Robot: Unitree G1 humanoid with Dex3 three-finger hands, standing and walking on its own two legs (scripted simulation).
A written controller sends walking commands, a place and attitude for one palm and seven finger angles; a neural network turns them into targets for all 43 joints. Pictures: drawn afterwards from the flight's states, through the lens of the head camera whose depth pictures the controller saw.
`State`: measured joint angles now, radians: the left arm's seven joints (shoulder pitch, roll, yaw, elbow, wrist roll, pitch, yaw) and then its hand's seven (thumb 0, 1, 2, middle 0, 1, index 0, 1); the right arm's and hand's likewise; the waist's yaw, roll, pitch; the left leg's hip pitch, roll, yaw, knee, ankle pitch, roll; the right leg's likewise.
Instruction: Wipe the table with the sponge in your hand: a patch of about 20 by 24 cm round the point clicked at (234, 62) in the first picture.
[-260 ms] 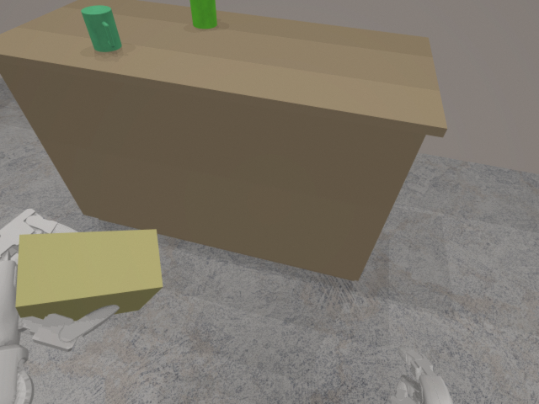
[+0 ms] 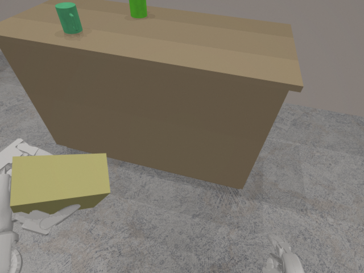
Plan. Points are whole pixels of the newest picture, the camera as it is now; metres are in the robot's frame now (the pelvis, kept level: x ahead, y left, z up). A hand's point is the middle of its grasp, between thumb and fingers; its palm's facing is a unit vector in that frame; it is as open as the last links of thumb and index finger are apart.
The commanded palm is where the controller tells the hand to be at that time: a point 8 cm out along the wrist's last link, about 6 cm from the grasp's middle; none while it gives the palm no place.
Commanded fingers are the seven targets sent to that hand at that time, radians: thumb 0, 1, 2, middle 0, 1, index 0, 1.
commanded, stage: look at it before walking up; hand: left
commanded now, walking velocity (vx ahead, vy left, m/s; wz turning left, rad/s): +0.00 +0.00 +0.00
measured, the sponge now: (74, 185) +0.23 +0.21 +0.14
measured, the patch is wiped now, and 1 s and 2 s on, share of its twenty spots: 0.00 0.00 0.00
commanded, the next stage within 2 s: walk around to get in front in 0.14 s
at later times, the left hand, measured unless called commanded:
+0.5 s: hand (33, 198) +0.20 +0.25 +0.15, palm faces +0.43 -0.81 -0.40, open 10.3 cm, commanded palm +0.13 +0.29 +0.18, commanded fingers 0.00 0.10 1.30 -1.20 -1.60 -1.20 -1.60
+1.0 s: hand out of the picture +0.08 +0.26 +0.16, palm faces +0.66 -0.63 -0.42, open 10.3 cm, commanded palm +0.01 +0.28 +0.18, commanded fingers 0.00 0.10 1.30 -1.20 -1.60 -1.20 -1.60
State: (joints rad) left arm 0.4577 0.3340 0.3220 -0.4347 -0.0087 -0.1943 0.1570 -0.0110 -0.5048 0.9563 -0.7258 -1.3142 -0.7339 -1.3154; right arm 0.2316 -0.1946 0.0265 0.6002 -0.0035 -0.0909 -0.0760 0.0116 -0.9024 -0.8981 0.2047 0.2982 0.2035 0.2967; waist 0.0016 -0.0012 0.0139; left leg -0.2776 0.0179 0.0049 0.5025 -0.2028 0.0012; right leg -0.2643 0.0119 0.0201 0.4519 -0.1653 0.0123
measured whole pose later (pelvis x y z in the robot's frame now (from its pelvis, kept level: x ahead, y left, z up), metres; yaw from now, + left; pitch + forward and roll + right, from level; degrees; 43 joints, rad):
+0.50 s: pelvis -0.01 +0.00 -0.01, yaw +4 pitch -1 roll -1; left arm 0.48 0.36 0.33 -0.48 -0.01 -0.19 0.16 -0.01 -0.50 0.96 -0.73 -1.32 -0.74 -1.32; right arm 0.24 -0.22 0.00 0.58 0.00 -0.07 -0.07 0.01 -0.90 -0.90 0.20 0.30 0.20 0.30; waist -0.03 0.00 0.03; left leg -0.36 -0.01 -0.05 0.58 -0.21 0.01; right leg -0.32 -0.01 -0.04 0.53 -0.20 0.02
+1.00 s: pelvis -0.04 -0.04 +0.00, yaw +21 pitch +0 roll +2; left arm 0.48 0.36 0.33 -0.46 -0.02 -0.16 0.15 -0.01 -0.51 0.96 -0.72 -1.32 -0.74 -1.32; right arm 0.23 -0.23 -0.01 0.59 -0.01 -0.05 -0.10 0.01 -0.90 -0.90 0.20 0.30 0.20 0.30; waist 0.00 -0.02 0.01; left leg -0.37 0.04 0.05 0.83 -0.43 -0.03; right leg -0.26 -0.09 -0.20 0.56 -0.30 -0.04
